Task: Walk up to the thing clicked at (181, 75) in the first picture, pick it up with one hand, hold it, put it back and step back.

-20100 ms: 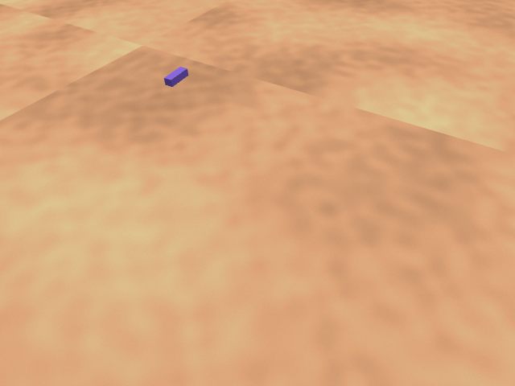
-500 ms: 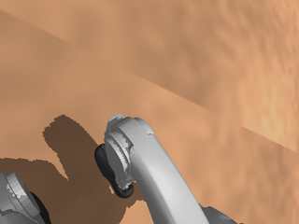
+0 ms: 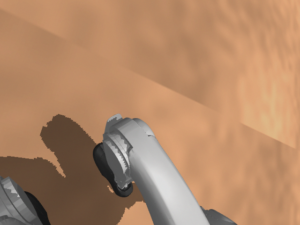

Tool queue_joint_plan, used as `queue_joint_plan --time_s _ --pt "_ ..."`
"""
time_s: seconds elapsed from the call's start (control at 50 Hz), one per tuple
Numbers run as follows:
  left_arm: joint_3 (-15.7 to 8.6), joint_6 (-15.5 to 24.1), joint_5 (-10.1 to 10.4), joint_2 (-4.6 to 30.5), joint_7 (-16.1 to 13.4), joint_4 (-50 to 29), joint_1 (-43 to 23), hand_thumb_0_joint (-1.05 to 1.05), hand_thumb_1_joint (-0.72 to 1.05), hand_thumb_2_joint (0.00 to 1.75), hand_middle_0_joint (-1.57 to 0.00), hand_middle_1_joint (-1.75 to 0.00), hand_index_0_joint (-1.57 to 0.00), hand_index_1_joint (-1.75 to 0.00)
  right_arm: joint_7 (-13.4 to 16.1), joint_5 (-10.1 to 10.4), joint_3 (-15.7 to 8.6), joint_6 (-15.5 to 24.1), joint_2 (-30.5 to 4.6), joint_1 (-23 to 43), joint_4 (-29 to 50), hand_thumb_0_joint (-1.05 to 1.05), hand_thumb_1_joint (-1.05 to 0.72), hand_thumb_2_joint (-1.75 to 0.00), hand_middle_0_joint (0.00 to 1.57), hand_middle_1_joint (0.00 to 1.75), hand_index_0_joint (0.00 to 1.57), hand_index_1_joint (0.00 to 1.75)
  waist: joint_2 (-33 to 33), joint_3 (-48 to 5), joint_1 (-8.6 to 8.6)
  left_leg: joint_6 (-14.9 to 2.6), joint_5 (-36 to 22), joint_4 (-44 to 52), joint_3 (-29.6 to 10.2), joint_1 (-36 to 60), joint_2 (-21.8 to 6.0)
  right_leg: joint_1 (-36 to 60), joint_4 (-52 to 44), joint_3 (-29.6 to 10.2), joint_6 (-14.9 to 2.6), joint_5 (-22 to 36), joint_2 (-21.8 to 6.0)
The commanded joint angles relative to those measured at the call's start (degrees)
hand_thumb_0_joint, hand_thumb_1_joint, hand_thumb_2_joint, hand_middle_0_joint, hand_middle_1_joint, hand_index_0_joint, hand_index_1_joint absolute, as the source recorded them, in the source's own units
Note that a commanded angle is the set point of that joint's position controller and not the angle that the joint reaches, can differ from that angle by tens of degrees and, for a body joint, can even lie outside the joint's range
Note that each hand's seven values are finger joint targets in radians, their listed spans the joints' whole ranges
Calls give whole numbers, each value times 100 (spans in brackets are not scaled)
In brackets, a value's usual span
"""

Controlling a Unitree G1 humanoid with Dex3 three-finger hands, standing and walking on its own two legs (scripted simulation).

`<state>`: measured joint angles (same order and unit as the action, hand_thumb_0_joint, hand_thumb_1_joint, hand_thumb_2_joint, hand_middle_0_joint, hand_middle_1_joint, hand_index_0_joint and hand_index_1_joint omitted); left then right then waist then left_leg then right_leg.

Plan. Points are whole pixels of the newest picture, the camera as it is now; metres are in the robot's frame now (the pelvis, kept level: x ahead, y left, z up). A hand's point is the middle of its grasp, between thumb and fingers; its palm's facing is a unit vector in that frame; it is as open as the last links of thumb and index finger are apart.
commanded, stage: close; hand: left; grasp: from above
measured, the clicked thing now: out of the picture +0.45 +0.36 -0.31
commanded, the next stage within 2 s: settle in 1.14 s
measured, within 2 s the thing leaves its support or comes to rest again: leaves its support in 1.66 s
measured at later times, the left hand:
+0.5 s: hand out of the picture +0.44 +0.35 -0.28, palm faces -0.16 -0.40 -0.90, open 10.5 cm
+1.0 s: hand out of the picture +0.44 +0.35 -0.28, palm faces -0.15 -0.40 -0.90, open 10.0 cm
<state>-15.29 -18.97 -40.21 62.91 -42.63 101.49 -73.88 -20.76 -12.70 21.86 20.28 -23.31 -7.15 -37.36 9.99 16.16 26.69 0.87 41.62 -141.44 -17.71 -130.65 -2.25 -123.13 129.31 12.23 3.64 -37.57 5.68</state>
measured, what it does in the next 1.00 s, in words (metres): stands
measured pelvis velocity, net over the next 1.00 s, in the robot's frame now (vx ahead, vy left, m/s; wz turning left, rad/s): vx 0.00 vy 0.00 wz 0.00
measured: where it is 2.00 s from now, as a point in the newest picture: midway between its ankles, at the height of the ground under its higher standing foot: (83, 203)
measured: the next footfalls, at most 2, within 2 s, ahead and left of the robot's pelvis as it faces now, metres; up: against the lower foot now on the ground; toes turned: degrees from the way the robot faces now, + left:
none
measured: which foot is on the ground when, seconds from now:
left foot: down 0.00-1.00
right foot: down 0.00-1.00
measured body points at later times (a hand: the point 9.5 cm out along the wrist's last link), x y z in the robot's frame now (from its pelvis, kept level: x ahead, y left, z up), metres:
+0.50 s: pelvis +0.00 +0.00 +0.00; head +0.31 +0.13 +0.29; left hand +0.45 +0.36 -0.23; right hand +0.03 -0.24 -0.04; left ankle +0.06 +0.13 -0.30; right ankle +0.12 -0.12 -0.30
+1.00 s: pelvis +0.00 +0.00 +0.00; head +0.31 +0.13 +0.29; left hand +0.45 +0.36 -0.22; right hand +0.02 -0.24 -0.04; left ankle +0.06 +0.13 -0.30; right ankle +0.12 -0.12 -0.30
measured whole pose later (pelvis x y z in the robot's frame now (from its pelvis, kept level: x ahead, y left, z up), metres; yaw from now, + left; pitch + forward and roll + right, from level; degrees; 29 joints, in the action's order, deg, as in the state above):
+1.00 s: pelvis +0.00 +0.00 +0.00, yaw +0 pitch +28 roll -17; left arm -14.0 -17.8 -40.0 62.2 -43.1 102.8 -73.3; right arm -20.5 -13.2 22.3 21.2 -23.2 -6.1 -37.9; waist 10.0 16.3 26.9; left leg 1.2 41.6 -141.8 -17.9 -130.1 -2.2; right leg -122.7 129.7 12.5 3.4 -37.6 5.5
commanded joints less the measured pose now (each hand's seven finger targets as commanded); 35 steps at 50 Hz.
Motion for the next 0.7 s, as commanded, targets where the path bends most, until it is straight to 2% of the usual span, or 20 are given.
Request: queue_joint_plan --time_s 0.0,0.02,0.08,0.12,0.16,0.18,0.22,0.26,0.3,0.32,0.36,0.38,0.4,0.42,0.44,0.54,0.56,0.6,0.66,0.68 --pt "135 54 -58 1061 -230 -549 -1201 0 -24 93 -31 -95 -30 -96 4 33 -486 28 -1955 -1306 -314 0 -89 -90 20 30 20 30 -3596 -3647 456 -8 -1302 1509 483 2811 -320 2296 -1103 532 -398 1667 103" --pt "197 37 -68 903 -241 -449 -1230 0 -24 96 -31 -95 -30 -96 -15 48 -487 19 -1962 -1353 -296 0 -89 -90 20 30 20 30 -3520 -3632 485 -5 -1383 1516 407 2867 -337 2221 -1065 578 -405 1724 76" --pt "274 44 -60 861 -235 -573 -1307 0 -18 90 -35 -91 -34 -93 -19 34 -472 5 -1956 -1336 -259 0 -89 -90 20 30 20 30 -3635 -3619 514 8 -1427 1554 362 2964 -338 2127 -1029 580 -420 1735 75" --pt "309 66 -12 816 -242 -514 -1302 0 -15 91 -38 -92 -36 -93 -10 25 -464 20 -1982 -1301 -261 0 -89 -90 20 30 20 30 -3446 -3591 553 -14 -1440 1503 375 2858 -321 2209 -1042 572 -396 1792 66" --pt "269 79 -10 839 -288 -410 -1222 0 -15 91 -38 -90 -37 -91 -13 30 -471 15 -2026 -1307 -235 0 -89 -90 20 30 20 30 -3449 -3667 504 -20 -1564 1462 422 2863 -338 2336 -1096 557 -393 1889 101" --pt "348 88 -18 802 -257 -528 -1270 0 -13 88 -39 -90 -38 -90 -24 11 -424 25 -1950 -1277 -226 0 -89 -90 20 30 20 30 -3454 -3629 531 -34 -1561 1431 435 2814 -302 2286 -1067 533 -387 1887 69" --pt "253 126 -39 1004 -255 -527 -1205 0 -12 91 -41 -91 -39 -92 8 16 -443 22 -1977 -1299 -258 0 -89 -90 20 30 20 30 -3493 -3644 466 -31 -1470 1439 503 2821 -296 2385 -1127 510 -390 1839 101" --pt "302 107 -45 905 -236 -485 -1201 0 -10 90 -42 -89 -41 -90 -2 9 -415 35 -1942 -1260 -243 0 -89 -90 20 30 20 30 -3448 -3608 465 -35 -1502 1424 477 2821 -303 2306 -1111 511 -387 1832 75" --pt "253 113 -65 964 -274 -406 -1116 0 -7 90 -43 -90 -42 -91 0 6 -419 35 -1963 -1252 -245 0 -89 -90 20 30 20 30 -3452 -3686 421 -36 -1529 1421 509 2833 -315 2448 -1148 511 -385 1877 112" --pt "295 115 -81 938 -250 -492 -1228 0 -7 89 -43 -90 -42 -91 0 -7 -390 52 -1907 -1214 -284 0 -89 -90 20 30 20 30 -3501 -3611 473 -17 -1500 1461 469 2815 -297 2294 -1069 517 -396 1820 74" --pt "216 128 -91 1041 -281 -575 -1211 0 -4 89 -47 -87 -46 -89 -13 24 -411 47 -1954 -1244 -273 0 -89 -90 20 30 20 30 -3599 -3680 398 -11 -1564 1475 454 2924 -330 2286 -1074 523 -410 1859 94" --pt "242 106 -85 915 -300 -532 -1183 0 -3 86 -47 -86 -46 -87 -31 13 -415 35 -1946 -1264 -214 0 -89 -90 20 30 20 30 -3608 -3736 428 7 -1663 1491 433 3029 -339 2297 -1055 528 -423 1922 92" --pt "283 125 -90 958 -314 -540 -1173 0 -1 84 -50 -84 -49 -85 -5 -10 -409 42 -1963 -1238 -238 0 -89 -90 20 30 20 30 -3557 -3732 457 -23 -1524 1452 455 2937 -332 2374 -1103 512 -397 1866 116" --pt "200 144 -81 1033 -316 -560 -1129 0 0 88 -51 -85 -49 -86 -6 4 -433 45 -1975 -1206 -241 0 -89 -90 20 30 20 30 -3529 -3716 425 -25 -1493 1460 478 2890 -323 2387 -1114 507 -399 1848 121" --pt "228 122 -106 978 -319 -432 -1103 0 0 87 -50 -84 -49 -86 -18 17 -415 61 -1964 -1184 -240 0 -89 -90 20 30 20 30 -3437 -3634 436 -43 -1443 1408 472 2783 -319 2347 -1116 518 -384 1793 85" --pt "109 172 -59 1165 -317 -532 -1066 0 8 86 -56 -83 -55 -84 -17 0 -386 78 -1946 -1181 -233 0 -89 -90 20 30 20 30 -3358 -3696 410 -70 -1358 1373 524 2688 -301 2450 -1148 485 -366 1725 92" --pt "100 153 -32 1070 -314 -371 -1046 0 9 84 -56 -82 -55 -83 -19 3 -385 90 -1947 -1113 -250 0 -88 -90 20 30 20 30 -3274 -3629 412 -55 -1278 1399 473 2648 -311 2315 -1117 516 -368 1643 78" --pt "142 159 -33 1067 -316 -494 -1068 0 16 82 -61 -80 -60 -80 -21 -2 -396 65 -1955 -1145 -221 0 -88 -90 20 30 20 30 -3347 -3709 411 -73 -1340 1393 513 2673 -309 2376 -1187 496 -376 1676 106" --pt "67 175 -35 1092 -311 -366 -974 0 17 85 -63 -80 -62 -81 -9 -3 -398 67 -1968 -1237 -273 0 -89 -90 20 30 20 30 -3410 -3702 392 -39 -1488 1417 511 2762 -336 2467 -1133 518 -381 1812 124" --pt "117 180 -9 1079 -302 -428 -1042 0 17 85 -63 -79 -62 -81 0 -17 -393 81 -1974 -1176 -227 0 -88 -90 20 30 20 30 -3331 -3684 425 -55 -1419 1378 499 2684 -328 2476 -1124 508 -366 1780 121"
